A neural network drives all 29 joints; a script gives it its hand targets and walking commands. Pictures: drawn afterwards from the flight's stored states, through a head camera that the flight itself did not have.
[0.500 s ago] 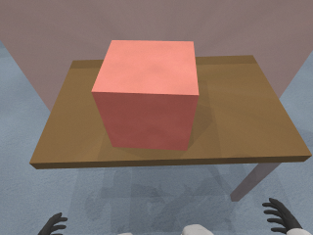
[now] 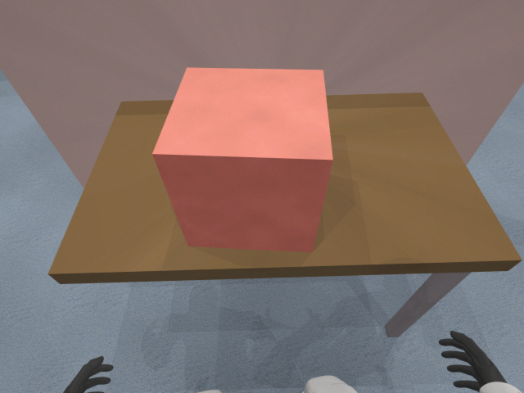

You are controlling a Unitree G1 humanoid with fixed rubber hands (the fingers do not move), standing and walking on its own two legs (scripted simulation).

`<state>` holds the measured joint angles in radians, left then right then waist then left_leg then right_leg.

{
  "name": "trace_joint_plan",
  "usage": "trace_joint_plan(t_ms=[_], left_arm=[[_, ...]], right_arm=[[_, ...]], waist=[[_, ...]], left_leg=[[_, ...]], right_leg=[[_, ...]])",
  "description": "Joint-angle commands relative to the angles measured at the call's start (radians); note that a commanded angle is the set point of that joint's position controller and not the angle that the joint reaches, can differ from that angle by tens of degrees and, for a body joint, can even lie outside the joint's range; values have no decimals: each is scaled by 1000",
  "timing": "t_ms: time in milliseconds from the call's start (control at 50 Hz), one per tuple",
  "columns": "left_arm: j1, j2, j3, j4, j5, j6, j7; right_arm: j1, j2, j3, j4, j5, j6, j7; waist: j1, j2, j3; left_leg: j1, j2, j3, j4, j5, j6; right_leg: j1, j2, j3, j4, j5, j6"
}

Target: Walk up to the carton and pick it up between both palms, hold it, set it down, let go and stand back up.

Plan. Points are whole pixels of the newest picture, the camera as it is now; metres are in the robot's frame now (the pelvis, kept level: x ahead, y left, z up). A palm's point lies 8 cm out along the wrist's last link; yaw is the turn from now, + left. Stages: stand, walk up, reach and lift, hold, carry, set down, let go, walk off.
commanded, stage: walk up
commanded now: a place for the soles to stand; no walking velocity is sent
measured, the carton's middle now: (251, 163) +0.50 +0.01 +0.02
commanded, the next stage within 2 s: none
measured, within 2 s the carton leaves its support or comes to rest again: neither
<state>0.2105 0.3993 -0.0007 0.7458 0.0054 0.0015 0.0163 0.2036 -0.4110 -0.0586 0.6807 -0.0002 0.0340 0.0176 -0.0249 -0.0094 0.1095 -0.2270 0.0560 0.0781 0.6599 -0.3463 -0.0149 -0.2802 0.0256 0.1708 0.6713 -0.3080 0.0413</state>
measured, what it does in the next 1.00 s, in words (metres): stands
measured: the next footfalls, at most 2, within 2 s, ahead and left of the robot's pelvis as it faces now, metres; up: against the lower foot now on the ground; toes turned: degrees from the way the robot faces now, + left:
none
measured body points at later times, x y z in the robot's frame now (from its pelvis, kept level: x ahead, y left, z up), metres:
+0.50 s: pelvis +0.00 +0.00 +0.00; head +0.01 -0.01 +0.45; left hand +0.13 +0.30 -0.09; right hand +0.13 -0.32 -0.08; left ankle +0.01 +0.13 -0.72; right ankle +0.04 -0.15 -0.72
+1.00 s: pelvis +0.00 -0.01 +0.00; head +0.01 -0.01 +0.45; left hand +0.14 +0.30 -0.09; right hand +0.13 -0.33 -0.08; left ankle +0.01 +0.13 -0.72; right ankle +0.04 -0.15 -0.72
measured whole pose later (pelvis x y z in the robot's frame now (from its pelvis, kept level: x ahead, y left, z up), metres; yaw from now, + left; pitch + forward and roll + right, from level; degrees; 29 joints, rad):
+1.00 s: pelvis +0.00 -0.01 +0.00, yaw +0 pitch -5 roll +1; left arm 0.19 0.40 0.00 0.75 0.01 0.00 0.01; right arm 0.20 -0.41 -0.06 0.68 0.00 0.03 0.02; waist -0.02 -0.01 0.11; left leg -0.22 0.06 0.08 0.65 -0.35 -0.02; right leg -0.28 0.03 0.17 0.67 -0.31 0.04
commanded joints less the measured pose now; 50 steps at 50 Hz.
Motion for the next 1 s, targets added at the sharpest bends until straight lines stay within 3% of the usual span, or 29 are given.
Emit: trace_joint_plan(t_ms=[0, 40, 80, 120, 140, 200, 220, 240, 260, 280, 340, 360, 380, 400, 440, 500, 540, 560, 620, 660, 720, 740, 760, 780, 800, 860, 900, 960, 980], left_arm=[[-28, 226, 76, -42, -18, -29, 8], [-5, 227, 81, -36, -20, -29, 0], [11, 272, 89, -28, -19, -38, 7], [-10, 285, 88, -38, -15, -37, 11], [-30, 277, 89, -27, -5, -35, 8], [-63, 245, 71, -44, -16, -30, 6], [-57, 219, 63, -52, -23, -30, 3], [-51, 236, 80, -55, -23, -32, 9], [-66, 235, 74, -47, -26, -26, 6], [-8, 229, 76, -36, -28, -24, 4], [-13, 259, 92, -38, -15, -33, 3], [-35, 256, 79, -41, -15, -34, 5], [-32, 270, 82, -34, -14, -33, 7], [-56, 256, 84, -48, -12, -34, 6], [-89, 238, 73, -55, -17, -31, 1], [-58, 226, 86, -46, -20, -29, -3], [-5, 258, 90, -31, -23, -26, -1], [-12, 244, 81, -38, -24, -23, -7], [-43, 261, 84, -35, -8, -36, 5], [-63, 266, 88, -45, -16, -35, 4], [-84, 236, 76, -65, -19, -32, 0], [-82, 246, 75, -49, -24, -31, 0], [-37, 211, 78, -49, -23, -28, 0], [-45, 232, 81, -44, -16, -29, 1], [-18, 214, 75, -36, -18, -30, 1], [-36, 272, 87, -44, -11, -29, 3], [-91, 232, 75, -38, -12, -29, 0], [-89, 241, 75, -48, -16, -33, -1], [-94, 250, 81, -43, -14, -35, -2]], right_arm=[[-59, -242, -63, -14, 0, -48, 2], [-74, -224, -61, -21, 5, -42, 4], [-76, -202, -59, -23, 7, -41, 4], [-41, -198, -56, -28, 2, -35, 9], [-52, -178, -56, -22, 1, -36, 4], [-50, -221, -62, -6, -8, -44, 2], [-40, -214, -69, -10, -7, -48, 3], [-38, -249, -65, 3, -1, -43, 0], [-40, -242, -70, -12, -10, -44, -1], [-84, -249, -71, -23, -7, -41, 1], [-72, -195, -61, -29, 9, -37, 9], [-59, -170, -52, -15, 10, -33, 9], [-43, -180, -59, -7, 12, -32, 9], [-40, -189, -59, -15, 9, -32, 8], [-36, -201, -60, -12, -3, -43, 8], [-88, -222, -65, -25, -1, -44, 9], [-83, -236, -71, -30, -2, -46, 6], [-80, -222, -61, -30, 7, -45, 7], [-43, -208, -66, -14, 1, -38, 2], [-46, -208, -61, -22, 0, -34, 5], [-6, -200, -59, 0, 4, -45, 1], [-3, -216, -61, -11, 1, -47, 1], [-39, -227, -63, -14, -2, -45, 0], [-35, -216, -70, -13, -3, -46, 0], [-46, -205, -60, -27, 1, -42, 2], [-34, -204, -66, -30, 2, -30, 3], [-21, -202, -64, -20, 1, -35, 2], [-37, -200, -67, -18, 0, -45, 7], [-38, -192, -69, -14, 2, -48, 5]], waist=[[9, 35, -123], [16, 21, -147], [21, -27, -161], [8, -73, -157], [13, -119, -128], [-11, 6, -101], [-13, 50, -121], [-12, 18, -161], [-13, 88, -133], [21, 84, -86], [12, 15, -146], [-5, -56, -117], [-5, -36, -121], [-9, -80, -152], [-24, -16, -108], [18, 52, -102], [14, 62, -154], [29, 50, -113], [-2, -113, -166], [-7, -38, -125], [-20, -61, -119], [-24, -19, -158], [13, 6, -154], [-10, 8, -175], [17, 11, -165], [-2, -20, -161], [-21, -55, -129], [-14, 14, -122], [-17, -65, -191]], left_leg=[[67, 196, -186, -248, -8, 130], [41, 149, -105, -182, 55, 108], [38, 60, -68, -58, 77, 52], [42, 4, -84, -40, -17, 48], [59, 10, -89, -71, -38, 36], [151, 106, -146, -191, -27, 92], [140, 138, -157, -224, -3, 115], [116, 171, -165, -213, 18, 121], [97, 192, -179, -238, 2, 154], [21, 212, -177, -245, -5, 160], [15, 98, -89, -129, -10, 84], [33, 52, -80, -81, -34, 60], [83, 28, -100, -72, -18, 49], [106, 41, -84, -102, -47, 51], [170, 94, -139, -201, -67, 90], [38, 139, -127, -249, -128, 105], [59, 177, -143, -222, -44, 133], [55, 136, -110, -209, -27, 104], [92, 59, -68, -67, 4, 68], [102, 24, -84, -90, 12, 48], [140, 90, -130, -169, 31, 83], [161, 111, -146, -185, 36, 89], [158, 129, -129, -196, 7, 105], [159, 136, -116, -143, 66, 103], [113, 116, -91, -139, 47, 96], [118, 35, -99, -79, 10, 65], [151, 59, -111, -137, -2, 77], [134, 89, -117, -162, 48, 84], [183, 93, -98, -151, 85, 84]], right_leg=[[-35, -12, -33, -90, 118, -55], [25, -44, 1, -129, 210, -73], [41, -125, 166, -185, 273, -125], [-10, -156, 272, -225, 208, -175], [-39, -164, 247, -238, 212, -166], [-167, -57, 89, -148, 177, -69], [-134, -35, 45, -114, 149, -58], [-75, -12, -4, -79, 135, -64], [-85, -2, -37, -22, 155, -50], [-33, -11, -53, -38, 125, -53], [24, -73, 84, -161, 185, -86], [-25, -113, 163, -213, 146, -132], [-61, -143, 247, -223, 128, -145], [-86, -135, 221, -240, 87, -133], [-178, -89, 152, -197, 82, -102], [-49, -26, -1, -109, 122, -55], [4, -19, -6, -76, 152, -64], [-24, -37, 1, -113, 188, -63], [-33, -116, 168, -196, 207, -126], [-88, -116, 230, -224, 152, -139], [-113, -88, 122, -173, 196, -97], [-110, -67, 105, -145, 204, -85], [-86, -34, 31, -113, 217, -75], [-67, -37, 39, -99, 235, -73], [-38, -48, 37, -136, 208, -70], [-75, -108, 187, -195, 156, -133], [-142, -91, 178, -208, 115, -118], [-116, -73, 108, -183, 171, -89], [-86, -60, 90, -155, 222, -82]])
